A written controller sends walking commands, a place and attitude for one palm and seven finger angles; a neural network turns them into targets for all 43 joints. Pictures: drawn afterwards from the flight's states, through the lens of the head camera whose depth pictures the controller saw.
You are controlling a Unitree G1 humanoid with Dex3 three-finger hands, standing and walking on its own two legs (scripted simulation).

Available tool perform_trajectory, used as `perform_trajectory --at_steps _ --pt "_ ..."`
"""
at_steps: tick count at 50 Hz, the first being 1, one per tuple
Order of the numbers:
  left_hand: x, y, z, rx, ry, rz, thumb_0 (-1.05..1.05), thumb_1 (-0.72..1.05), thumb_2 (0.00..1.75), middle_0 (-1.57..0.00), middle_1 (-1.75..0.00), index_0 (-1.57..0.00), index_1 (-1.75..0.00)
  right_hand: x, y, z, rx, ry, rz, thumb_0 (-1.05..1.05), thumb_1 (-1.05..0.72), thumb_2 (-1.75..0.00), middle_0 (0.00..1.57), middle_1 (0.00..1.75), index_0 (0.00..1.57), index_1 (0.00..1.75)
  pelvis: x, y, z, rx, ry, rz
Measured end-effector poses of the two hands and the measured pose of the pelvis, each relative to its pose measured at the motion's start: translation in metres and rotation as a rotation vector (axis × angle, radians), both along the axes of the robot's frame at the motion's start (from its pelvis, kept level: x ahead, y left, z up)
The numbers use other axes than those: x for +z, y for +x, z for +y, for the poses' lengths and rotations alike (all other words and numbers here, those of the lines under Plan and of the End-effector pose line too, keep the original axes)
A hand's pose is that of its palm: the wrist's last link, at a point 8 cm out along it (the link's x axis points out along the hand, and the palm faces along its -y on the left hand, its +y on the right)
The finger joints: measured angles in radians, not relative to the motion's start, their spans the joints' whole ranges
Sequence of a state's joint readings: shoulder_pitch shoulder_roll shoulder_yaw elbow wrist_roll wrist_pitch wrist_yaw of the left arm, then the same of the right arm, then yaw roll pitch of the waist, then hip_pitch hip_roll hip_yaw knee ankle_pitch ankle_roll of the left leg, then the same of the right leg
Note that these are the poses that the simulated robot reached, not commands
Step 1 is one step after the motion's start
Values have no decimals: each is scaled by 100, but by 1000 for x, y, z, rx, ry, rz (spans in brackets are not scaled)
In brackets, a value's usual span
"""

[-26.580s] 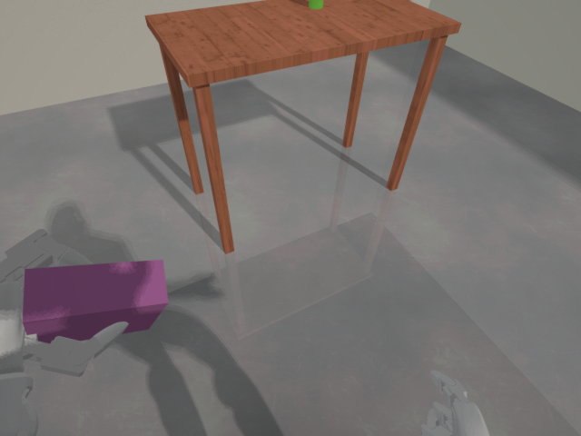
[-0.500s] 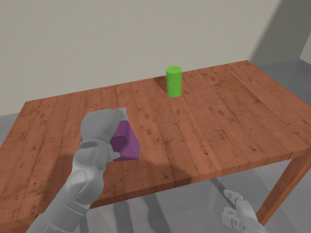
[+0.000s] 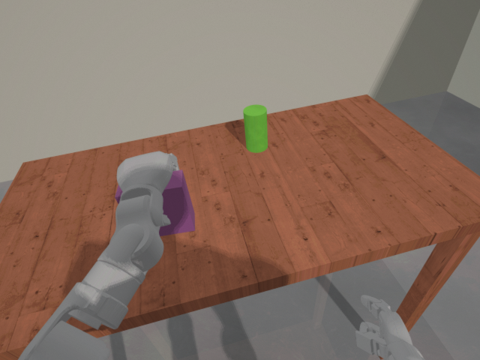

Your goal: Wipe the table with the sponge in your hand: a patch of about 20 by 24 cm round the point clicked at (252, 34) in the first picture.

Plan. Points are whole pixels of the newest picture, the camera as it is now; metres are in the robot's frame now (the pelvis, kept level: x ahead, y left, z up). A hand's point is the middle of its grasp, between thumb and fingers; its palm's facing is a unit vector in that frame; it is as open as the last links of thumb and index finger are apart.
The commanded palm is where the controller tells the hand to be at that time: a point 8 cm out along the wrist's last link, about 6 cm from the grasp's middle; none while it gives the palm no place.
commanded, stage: wipe forward along the third lane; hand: left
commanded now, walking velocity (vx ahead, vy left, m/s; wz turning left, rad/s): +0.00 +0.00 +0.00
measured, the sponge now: (161, 213) +0.35 +0.19 +0.09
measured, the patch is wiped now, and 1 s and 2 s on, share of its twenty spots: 0.90 1.00 1.00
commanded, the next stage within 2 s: wipe back along the third lane in 1.00 s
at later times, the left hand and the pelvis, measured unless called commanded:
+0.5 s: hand (158, 178) +0.40 +0.20 +0.13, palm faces -0.02 -0.05 -1.00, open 9.4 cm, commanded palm +0.38 +0.21 +0.16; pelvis +0.00 +0.00 +0.00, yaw +1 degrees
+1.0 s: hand (157, 160) +0.45 +0.23 +0.13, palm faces -0.07 -0.03 -1.00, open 9.4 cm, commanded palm +0.44 +0.23 +0.17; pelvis +0.00 +0.02 +0.00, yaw +0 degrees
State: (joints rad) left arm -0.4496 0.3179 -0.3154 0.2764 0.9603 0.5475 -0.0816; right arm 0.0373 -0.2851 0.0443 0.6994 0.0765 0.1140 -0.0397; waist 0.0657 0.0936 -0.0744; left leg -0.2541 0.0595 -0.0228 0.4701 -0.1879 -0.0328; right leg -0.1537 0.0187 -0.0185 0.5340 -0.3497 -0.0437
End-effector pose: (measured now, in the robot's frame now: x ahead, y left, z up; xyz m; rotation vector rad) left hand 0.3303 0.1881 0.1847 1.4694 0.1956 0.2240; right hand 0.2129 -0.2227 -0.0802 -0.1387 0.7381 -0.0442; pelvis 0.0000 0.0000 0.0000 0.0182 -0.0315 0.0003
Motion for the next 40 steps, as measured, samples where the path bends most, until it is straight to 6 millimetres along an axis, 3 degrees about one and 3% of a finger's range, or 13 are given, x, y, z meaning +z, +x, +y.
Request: perform_trajectory --at_steps 15,40 --pt "0 22 6 -12 20 18 -1 -54 115 -81 -143 -87 -134 -18 -27 -1 -29 -9 96 1 -90 -90 20 30 20 30 -1 0 1 9 -5 29" --pt "1 75 25 -8 45 69 1 -54 116 -81 -143 -86 -137 -35 -93 -16 -149 -55 252 1 -90 -90 20 30 20 30 -2 -6 11 4 -18 88"
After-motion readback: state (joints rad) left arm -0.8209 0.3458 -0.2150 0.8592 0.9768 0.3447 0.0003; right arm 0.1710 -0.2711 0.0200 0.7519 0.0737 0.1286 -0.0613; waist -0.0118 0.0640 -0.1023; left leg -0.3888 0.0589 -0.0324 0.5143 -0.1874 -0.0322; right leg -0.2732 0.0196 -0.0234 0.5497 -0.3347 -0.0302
